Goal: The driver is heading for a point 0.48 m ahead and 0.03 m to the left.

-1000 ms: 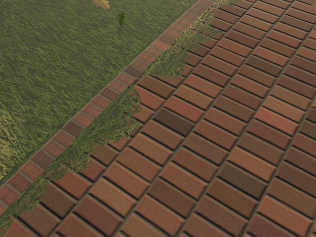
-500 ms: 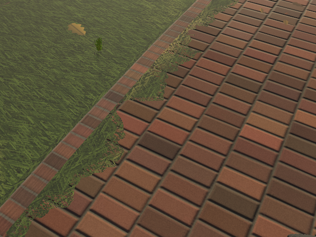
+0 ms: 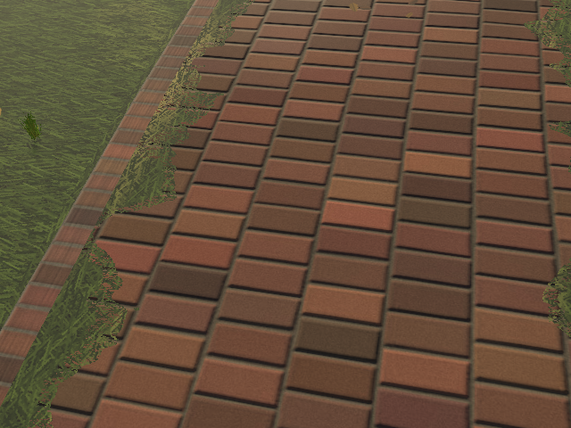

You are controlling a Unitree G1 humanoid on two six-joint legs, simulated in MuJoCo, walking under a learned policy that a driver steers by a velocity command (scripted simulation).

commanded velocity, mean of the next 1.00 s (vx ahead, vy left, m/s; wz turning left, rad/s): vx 0.20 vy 0.00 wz -0.19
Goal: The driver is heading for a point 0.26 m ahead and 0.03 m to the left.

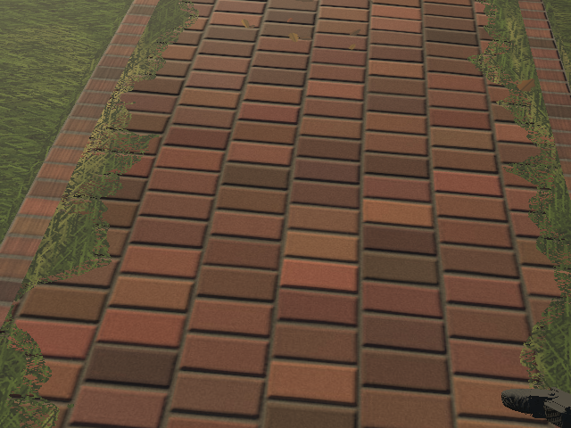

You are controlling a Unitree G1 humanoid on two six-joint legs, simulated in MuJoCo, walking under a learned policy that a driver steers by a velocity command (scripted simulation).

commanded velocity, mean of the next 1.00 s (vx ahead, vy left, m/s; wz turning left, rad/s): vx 0.13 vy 0.00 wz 0.00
